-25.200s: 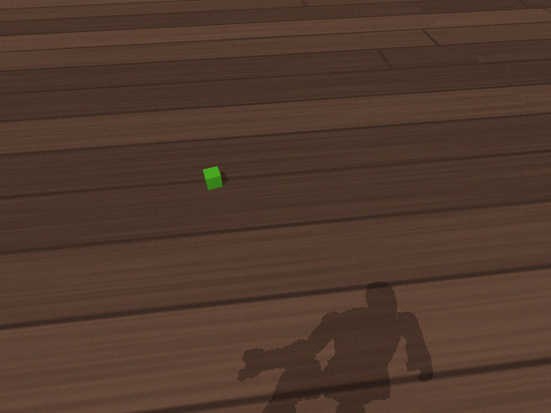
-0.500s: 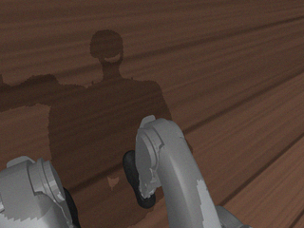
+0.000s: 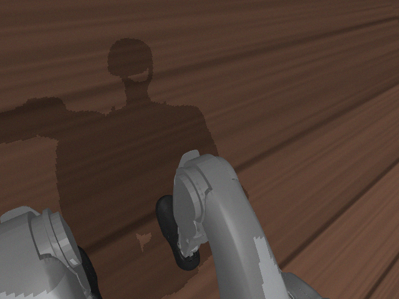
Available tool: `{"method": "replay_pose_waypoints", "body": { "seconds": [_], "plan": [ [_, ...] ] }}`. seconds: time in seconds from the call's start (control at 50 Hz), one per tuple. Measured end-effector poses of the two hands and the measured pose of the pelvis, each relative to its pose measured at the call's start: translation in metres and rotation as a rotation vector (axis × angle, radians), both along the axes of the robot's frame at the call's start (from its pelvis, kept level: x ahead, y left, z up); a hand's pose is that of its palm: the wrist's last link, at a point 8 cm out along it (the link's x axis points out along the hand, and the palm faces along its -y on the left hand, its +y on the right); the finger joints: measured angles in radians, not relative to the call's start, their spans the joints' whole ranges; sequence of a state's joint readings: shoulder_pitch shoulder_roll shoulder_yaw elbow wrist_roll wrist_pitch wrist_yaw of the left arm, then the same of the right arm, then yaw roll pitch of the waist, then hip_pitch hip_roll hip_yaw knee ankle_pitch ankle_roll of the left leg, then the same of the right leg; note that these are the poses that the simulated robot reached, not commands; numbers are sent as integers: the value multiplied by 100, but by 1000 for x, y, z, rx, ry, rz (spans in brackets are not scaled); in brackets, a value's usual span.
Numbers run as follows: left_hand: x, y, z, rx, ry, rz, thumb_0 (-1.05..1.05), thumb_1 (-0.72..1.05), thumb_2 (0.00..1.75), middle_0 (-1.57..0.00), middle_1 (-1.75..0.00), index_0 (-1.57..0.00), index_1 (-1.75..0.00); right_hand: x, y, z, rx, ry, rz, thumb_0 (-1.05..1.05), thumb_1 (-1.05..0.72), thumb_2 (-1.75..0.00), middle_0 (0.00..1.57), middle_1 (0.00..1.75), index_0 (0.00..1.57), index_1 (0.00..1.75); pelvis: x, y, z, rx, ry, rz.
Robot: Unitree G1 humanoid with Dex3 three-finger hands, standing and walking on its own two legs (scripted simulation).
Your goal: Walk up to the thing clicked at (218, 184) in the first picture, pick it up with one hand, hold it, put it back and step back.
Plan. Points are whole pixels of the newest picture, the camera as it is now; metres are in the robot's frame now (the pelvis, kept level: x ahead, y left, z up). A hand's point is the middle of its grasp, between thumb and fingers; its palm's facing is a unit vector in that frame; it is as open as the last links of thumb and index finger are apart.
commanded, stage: open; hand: left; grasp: from above
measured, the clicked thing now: out of the picture +0.46 +0.32 -0.27
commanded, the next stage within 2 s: withdraw in 0.44 s
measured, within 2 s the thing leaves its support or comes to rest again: neither
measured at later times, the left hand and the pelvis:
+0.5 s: hand out of the picture +0.45 +0.33 -0.23, palm faces -0.38 -0.23 -0.90, open 14.2 cm; pelvis +0.00 +0.00 +0.00, yaw +0 degrees
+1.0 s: hand out of the picture +0.44 +0.36 -0.10, palm faces -0.39 -0.06 -0.92, open 14.3 cm; pelvis +0.00 +0.00 +0.03, yaw +4 degrees
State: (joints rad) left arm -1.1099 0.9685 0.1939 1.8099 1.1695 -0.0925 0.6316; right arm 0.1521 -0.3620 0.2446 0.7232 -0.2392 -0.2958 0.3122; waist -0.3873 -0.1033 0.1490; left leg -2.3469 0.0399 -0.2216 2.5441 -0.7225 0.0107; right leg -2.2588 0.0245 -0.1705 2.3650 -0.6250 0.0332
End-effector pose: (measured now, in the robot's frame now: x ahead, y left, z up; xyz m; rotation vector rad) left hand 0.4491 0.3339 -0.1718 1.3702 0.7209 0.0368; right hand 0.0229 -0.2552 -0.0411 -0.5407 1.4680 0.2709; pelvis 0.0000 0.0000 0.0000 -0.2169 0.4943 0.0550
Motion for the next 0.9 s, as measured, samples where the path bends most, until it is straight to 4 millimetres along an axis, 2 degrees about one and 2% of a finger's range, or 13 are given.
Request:
{"method": "replay_pose_waypoints", "body": {
  "seconds": [0.28, 0.68, 0.78, 0.9],
  "plan": [
    [0, 2, -1, 0, 4, -2, 0, -56, 107, -14, -94, -9, -98, 4, 5, 2, 8, -10, 13, 0, -89, -90, 20, 30, 20, 30, 0, 1, 1, -5, 6, 4],
    [5, -3, 1, 6, -13, 0, 0, -56, 106, -10, -101, -7, -103, 6, 2, 1, 21, -8, 15, 0, -90, -90, 20, 30, 20, 30, 0, -1, 4, 2, 11, 1],
    [16, -2, 21, 10, -82, -42, 0, -56, 103, -9, -102, -8, -103, 7, 0, 0, 18, -13, -17, 0, -91, -90, 20, 30, 20, 30, 2, -2, 6, 4, 24, 6],
    [14, 6, 80, 72, -120, -154, 0, -56, 103, -9, -102, -7, -103, 25, -4, -10, 36, -52, -105, 0, -92, -90, 20, 30, 20, 30, 8, -1, 17, 17, 77, 21]
  ]
}}
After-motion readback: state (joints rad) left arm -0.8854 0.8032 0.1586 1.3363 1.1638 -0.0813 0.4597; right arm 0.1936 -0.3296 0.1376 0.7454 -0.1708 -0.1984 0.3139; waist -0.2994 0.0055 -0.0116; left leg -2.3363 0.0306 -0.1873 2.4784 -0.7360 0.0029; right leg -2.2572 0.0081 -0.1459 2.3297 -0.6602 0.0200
